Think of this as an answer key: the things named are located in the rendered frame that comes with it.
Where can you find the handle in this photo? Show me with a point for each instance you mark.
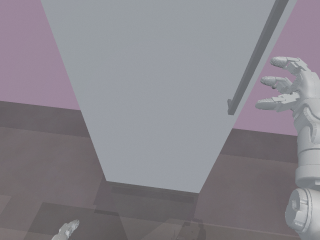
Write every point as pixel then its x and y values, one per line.
pixel 266 34

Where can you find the robot left hand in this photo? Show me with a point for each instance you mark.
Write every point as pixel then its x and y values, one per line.
pixel 66 230

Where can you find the fridge door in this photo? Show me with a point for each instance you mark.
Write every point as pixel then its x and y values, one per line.
pixel 152 79

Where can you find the right robot upper arm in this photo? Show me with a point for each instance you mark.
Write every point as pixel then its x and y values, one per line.
pixel 303 213

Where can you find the robot right hand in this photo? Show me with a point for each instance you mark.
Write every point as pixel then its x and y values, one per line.
pixel 305 86

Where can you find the right robot forearm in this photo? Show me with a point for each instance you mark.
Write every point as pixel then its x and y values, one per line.
pixel 307 124

